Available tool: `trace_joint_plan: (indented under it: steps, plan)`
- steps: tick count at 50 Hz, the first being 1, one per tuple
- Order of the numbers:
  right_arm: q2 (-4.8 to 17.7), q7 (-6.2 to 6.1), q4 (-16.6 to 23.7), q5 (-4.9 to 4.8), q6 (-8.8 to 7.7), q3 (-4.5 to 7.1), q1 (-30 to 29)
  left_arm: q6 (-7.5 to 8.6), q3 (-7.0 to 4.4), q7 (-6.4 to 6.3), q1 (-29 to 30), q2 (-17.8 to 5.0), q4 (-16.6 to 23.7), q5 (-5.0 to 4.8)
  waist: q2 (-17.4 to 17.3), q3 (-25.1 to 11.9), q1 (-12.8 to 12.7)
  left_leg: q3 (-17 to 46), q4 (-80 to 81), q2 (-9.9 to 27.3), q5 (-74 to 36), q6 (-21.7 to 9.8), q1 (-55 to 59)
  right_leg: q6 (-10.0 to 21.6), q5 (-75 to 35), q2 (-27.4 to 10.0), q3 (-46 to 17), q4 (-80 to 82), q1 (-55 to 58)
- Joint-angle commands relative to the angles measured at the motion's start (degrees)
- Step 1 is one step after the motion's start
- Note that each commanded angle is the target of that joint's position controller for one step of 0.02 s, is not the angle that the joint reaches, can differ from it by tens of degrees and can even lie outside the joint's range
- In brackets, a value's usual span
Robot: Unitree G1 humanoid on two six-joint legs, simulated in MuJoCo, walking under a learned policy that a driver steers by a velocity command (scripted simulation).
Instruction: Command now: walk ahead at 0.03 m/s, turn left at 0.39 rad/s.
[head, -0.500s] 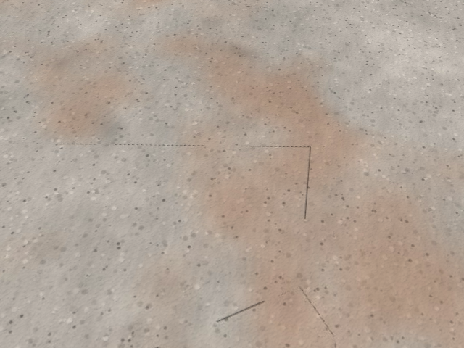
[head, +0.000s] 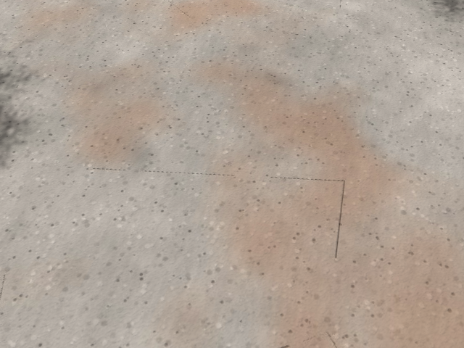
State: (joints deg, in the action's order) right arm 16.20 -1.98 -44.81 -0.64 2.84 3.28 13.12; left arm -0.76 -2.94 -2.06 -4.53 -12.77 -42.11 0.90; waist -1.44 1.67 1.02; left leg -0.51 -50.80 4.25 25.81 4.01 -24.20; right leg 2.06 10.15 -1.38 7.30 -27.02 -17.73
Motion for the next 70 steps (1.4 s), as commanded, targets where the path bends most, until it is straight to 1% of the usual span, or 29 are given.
trace_joint_plan:
  steps: [1,4,5,6,7,8,10,12,14,17,25,29,30,31,32,33,34,38,44,48,51,52,53,54,55,56,58,63,70]
  plan:
    - [4.2,0.76,4.6,0.06,-0.60,1.12,0.3,-0.03,-2.98,-0.80,1.3,-10.0,2.5,-0.55,9.6,-7.0,-0.7,-1.5,4.1,0.0,-1.5,-1.7,2.6,11.6,-11.2,-16.8,-10.9,8.3,6.7]
    - [4.8,1.97,3.0,0.66,-0.69,1.87,6.0,-0.76,-3.20,-0.88,2.1,-9.7,1.3,-2.58,7.2,-6.7,2.5,-3.6,20.5,-3.0,-12.6,-6.1,11.4,5.5,-6.6,-13.9,-6.0,0.1,3.8]
    - [8.6,1.66,3.6,1.21,-0.85,2.95,6.3,-1.02,-2.97,-0.66,-1.1,-7.5,0.4,-2.15,-3.0,-4.5,1.0,7.0,28.4,2.3,-22.7,-9.4,15.0,-0.1,3.0,-8.9,-0.5,-11.4,-3.4]
    - [15.9,0.88,5.8,1.42,-1.03,4.42,5.1,-0.76,-2.20,-0.61,1.9,-5.3,3.6,-0.12,-19.5,-1.1,0.2,29.0,32.8,16.5,-37.6,-19.1,17.8,-5.8,24.3,1.2,1.6,-25.0,-20.4]
    - [14.8,1.37,6.5,3.70,-2.37,3.91,6.7,-0.31,-2.79,-0.82,7.9,-7.4,4.8,-0.06,-14.1,-3.5,3.9,32.1,34.8,18.5,-36.6,-24.5,15.0,-5.1,28.9,2.6,-8.2,-36.4,-21.6]
    - [13.3,1.56,6.9,3.79,-3.56,3.51,4.0,-0.34,-3.32,-0.77,6.4,-8.5,4.2,-1.08,-9.8,-3.4,1.7,26.7,34.1,15.6,-33.8,-22.2,15.0,-4.0,24.1,1.3,-10.8,-40.1,-22.1]
    - [10.0,0.98,8.2,0.75,-3.98,2.85,-2.2,-0.65,-4.08,-1.30,2.9,-9.6,1.5,-0.61,-5.2,-3.8,-1.1,20.3,32.2,10.4,-30.6,-16.3,16.1,-4.0,14.9,0.0,-11.8,-39.5,-22.6]
    - [8.4,0.40,8.8,0.34,-3.71,2.07,-2.1,-0.51,-4.12,-1.25,1.6,-9.0,1.0,-0.42,-5.0,-6.0,-1.8,17.9,31.4,8.3,-35.9,-15.7,16.2,-5.0,10.3,1.0,-11.5,-41.0,-19.5]
    - [7.9,0.05,8.3,-0.26,-3.77,2.21,1.5,0.15,-3.83,-0.62,1.2,-8.3,0.9,-0.98,-4.7,-7.7,-0.7,18.8,33.8,6.8,-19.3,-15.7,20.2,-5.1,6.0,0.9,-11.3,-35.4,-20.8]
    - [9.1,-0.50,7.9,-0.25,-3.98,2.64,4.3,1.78,-3.67,0.40,5.6,-8.5,2.1,-1.51,-7.4,-3.5,1.5,24.4,38.8,7.4,0.0,-16.3,22.3,-5.4,3.5,1.0,-12.1,-22.7,-23.3]
    - [11.2,0.26,8.7,-0.58,-4.34,3.47,4.2,6.41,-3.11,2.96,6.5,-8.4,2.1,-2.23,-7.5,-1.8,2.4,27.5,37.4,5.1,0.9,-17.5,14.8,-4.4,5.0,3.2,-11.4,-4.9,-10.2]
    - [8.4,0.67,8.9,-0.45,-4.12,2.42,3.0,7.98,-3.20,3.35,0.2,-8.7,0.0,-2.34,-6.5,-3.2,-1.1,27.8,33.0,2.9,1.5,-15.2,9.6,-1.9,-1.2,2.9,-9.3,3.5,4.0]
    - [6.4,0.76,8.9,-0.19,-4.24,1.74,3.2,8.15,-3.39,3.14,-2.9,-9.1,-1.0,-1.97,-5.6,-4.0,-2.6,26.4,29.7,1.0,1.6,-13.7,6.6,-1.0,-0.8,1.5,-9.7,4.5,10.1]
    - [3.1,0.86,9.3,0.19,-4.55,0.64,2.5,8.28,-3.77,2.76,-9.3,-10.9,-2.3,-1.28,-2.0,-6.4,-5.3,22.4,20.1,-2.0,3.6,-11.1,-0.1,1.4,3.7,-5.0,-16.4,5.5,19.4]
    - [0.0,0.94,10.8,-0.10,-5.26,-0.26,3.7,7.90,-4.54,2.49,-14.5,-15.8,-3.3,-0.21,10.1,-7.6,-4.8,12.1,3.8,-9.5,6.5,-7.3,-12.1,7.6,18.0,-14.9,-33.9,11.3,27.4]
    - [5.0,0.55,12.4,-1.42,-6.04,0.82,2.0,7.78,-5.28,3.13,-16.6,-17.4,-4.6,-0.38,14.6,-2.8,-5.5,10.6,-6.8,-8.1,9.4,-6.5,-23.2,13.7,30.6,-21.7,-48.7,15.8,25.3]
    - [8.3,0.63,11.6,-1.60,-6.43,1.68,1.3,7.84,-4.24,3.14,-14.6,-13.7,-4.0,-1.37,10.5,1.8,-5.0,11.9,-11.9,-5.3,4.9,-6.5,-26.6,13.8,31.8,-20.5,-45.9,16.1,22.9]
    - [5.8,1.96,11.5,0.59,-7.65,1.29,-1.9,7.02,-2.02,2.72,-11.3,-9.2,-3.1,-1.22,7.7,2.4,-3.0,6.3,-9.5,0.0,-9.7,-5.3,-23.3,9.9,11.4,-12.2,-29.7,18.0,16.7]
    - [0.7,3.04,14.8,0.34,-9.18,-0.78,-11.4,5.55,-2.25,1.72,-15.9,-11.8,-4.5,-2.33,7.6,1.9,-5.5,0.6,13.1,-2.9,-21.4,-1.5,-9.7,9.2,-8.5,-6.8,-19.3,17.4,8.7]
    - [3.7,3.78,15.6,-0.71,-9.58,0.35,-13.0,4.81,-2.35,1.48,-18.9,-12.8,-5.1,-3.09,8.6,1.0,-4.5,2.4,20.5,-4.2,-23.9,-2.5,-1.6,7.8,-9.0,-10.0,-23.2,14.3,10.1]
    - [7.8,2.84,13.0,-0.48,-9.66,2.63,-2.5,4.49,-2.30,1.45,-18.0,-12.7,-4.5,-2.53,7.7,-5.0,2.4,1.8,25.0,-4.4,-21.7,-6.3,16.8,4.4,-20.8,-7.0,-21.0,1.3,8.4]
    - [11.0,2.10,11.9,0.60,-9.52,3.67,7.0,4.70,-1.25,1.68,-16.7,-9.7,-2.7,-1.41,4.4,-12.9,7.2,8.6,22.9,3.6,-19.9,-9.8,32.0,2.3,-13.2,-3.8,-19.0,-13.6,-0.1]
    - [16.2,2.10,10.5,1.71,-8.76,4.76,13.0,5.46,0.75,1.58,-23.5,-3.1,-1.0,-1.96,-13.3,-23.8,5.4,32.3,26.3,19.4,-10.6,-17.7,50.5,-1.1,14.1,3.9,-12.8,-34.7,-17.9]
    - [11.3,2.49,9.8,1.62,-8.50,3.68,13.1,5.77,-0.12,1.49,-24.0,-7.2,-1.7,-3.49,-14.9,-23.3,5.4,42.7,32.8,20.8,-2.0,-19.2,47.0,-1.3,22.0,1.9,-16.2,-44.1,-24.0]
    - [7.7,2.40,9.8,1.09,-8.41,2.58,9.3,5.52,-1.37,1.48,-19.2,-11.0,-1.0,-4.29,-9.7,-13.5,5.1,33.8,33.5,18.6,-2.0,-17.1,39.7,-1.0,17.5,-0.7,-15.6,-47.1,-27.5]
    - [5.9,2.42,9.8,0.97,-8.32,1.95,5.8,5.21,-1.38,1.43,-16.0,-10.7,-0.5,-3.80,-6.2,-8.5,3.9,25.8,34.4,15.8,-7.4,-15.8,32.6,-1.1,13.1,-3.0,-14.0,-46.3,-26.4]
    - [3.4,2.65,8.9,1.45,-8.58,1.28,1.1,4.19,-1.68,1.73,-14.2,-9.1,0.0,-2.76,-6.0,-2.7,0.7,15.8,38.4,11.7,-15.1,-14.6,21.8,-1.3,8.5,-5.6,-13.7,-42.0,-22.3]
    - [5.5,2.44,6.3,0.99,-10.03,2.55,-1.0,2.16,-0.99,2.36,-10.4,-5.8,2.8,-2.13,-2.9,1.2,-1.5,4.9,43.6,12.0,-25.5,-15.8,16.3,-2.6,1.3,-6.6,-13.2,-33.7,-22.6]
    - [10.0,1.66,3.3,-0.20,-8.93,3.94,1.8,2.77,-0.38,5.03,1.5,-6.3,7.2,-2.18,-0.8,3.6,1.8,-6.4,43.3,11.6,-26.8,-12.7,20.6,-0.4,-11.0,-5.0,-8.3,-13.6,-18.8]
